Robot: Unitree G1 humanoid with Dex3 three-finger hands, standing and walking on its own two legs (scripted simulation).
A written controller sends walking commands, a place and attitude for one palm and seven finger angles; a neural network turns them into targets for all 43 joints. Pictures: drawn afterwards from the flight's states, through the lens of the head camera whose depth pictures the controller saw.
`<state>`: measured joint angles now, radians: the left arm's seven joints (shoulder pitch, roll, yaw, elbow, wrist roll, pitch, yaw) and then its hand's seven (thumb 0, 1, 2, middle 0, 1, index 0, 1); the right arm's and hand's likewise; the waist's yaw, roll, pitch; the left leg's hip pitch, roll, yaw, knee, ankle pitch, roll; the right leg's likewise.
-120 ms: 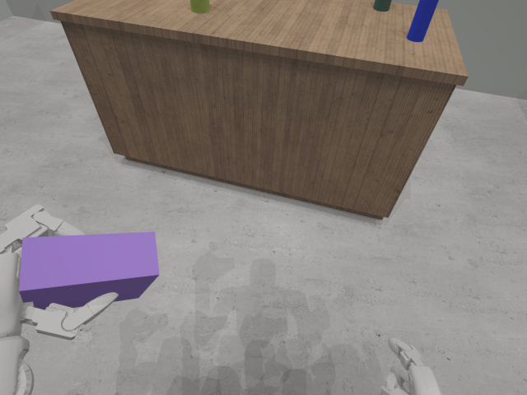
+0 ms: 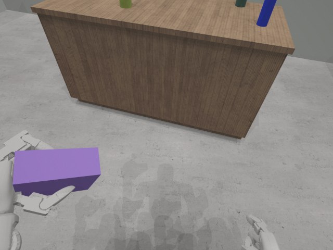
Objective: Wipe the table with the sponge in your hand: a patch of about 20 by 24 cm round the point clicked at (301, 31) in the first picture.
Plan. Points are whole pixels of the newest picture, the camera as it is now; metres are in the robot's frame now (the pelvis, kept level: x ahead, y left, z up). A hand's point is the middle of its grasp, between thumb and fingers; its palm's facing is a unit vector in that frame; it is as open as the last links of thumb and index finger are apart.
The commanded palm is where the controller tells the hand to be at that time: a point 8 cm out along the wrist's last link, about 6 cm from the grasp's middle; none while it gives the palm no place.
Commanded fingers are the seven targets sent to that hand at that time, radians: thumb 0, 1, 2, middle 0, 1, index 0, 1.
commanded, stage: stand and wait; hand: left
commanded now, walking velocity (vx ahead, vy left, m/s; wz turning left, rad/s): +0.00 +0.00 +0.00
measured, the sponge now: (70, 172) +0.23 +0.20 +0.13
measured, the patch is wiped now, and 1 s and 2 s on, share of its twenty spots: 0.00 0.00 0.00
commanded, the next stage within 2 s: look at it before walking up in 0.14 s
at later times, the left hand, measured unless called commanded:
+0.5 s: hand (38, 176) +0.20 +0.24 +0.16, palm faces +0.40 -0.84 -0.37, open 9.5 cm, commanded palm +0.15 +0.28 +0.18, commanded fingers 0.00 0.10 1.30 -1.20 -1.60 -1.20 -1.60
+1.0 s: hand (18, 159) +0.23 +0.28 +0.17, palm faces +0.54 -0.73 -0.43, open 9.5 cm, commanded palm +0.17 +0.31 +0.18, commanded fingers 0.00 0.10 1.30 -1.20 -1.60 -1.20 -1.60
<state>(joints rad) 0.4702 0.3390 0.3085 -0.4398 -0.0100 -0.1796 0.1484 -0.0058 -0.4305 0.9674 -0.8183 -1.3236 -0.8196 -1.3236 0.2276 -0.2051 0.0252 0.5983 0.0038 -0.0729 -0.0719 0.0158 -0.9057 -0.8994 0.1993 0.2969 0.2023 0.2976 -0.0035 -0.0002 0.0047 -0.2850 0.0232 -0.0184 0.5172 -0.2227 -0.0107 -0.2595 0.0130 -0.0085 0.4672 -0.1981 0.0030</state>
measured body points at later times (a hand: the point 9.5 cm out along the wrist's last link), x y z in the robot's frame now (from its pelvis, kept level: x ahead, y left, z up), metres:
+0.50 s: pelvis +0.00 +0.00 +0.00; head -0.01 +0.01 +0.45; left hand +0.18 +0.28 +0.18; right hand +0.16 -0.23 -0.08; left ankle +0.03 +0.12 -0.74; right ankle +0.03 -0.12 -0.74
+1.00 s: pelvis +0.07 +0.01 +0.00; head +0.08 +0.01 +0.45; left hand +0.19 +0.31 +0.19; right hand +0.25 -0.16 -0.10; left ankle +0.03 +0.13 -0.74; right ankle +0.12 -0.11 -0.70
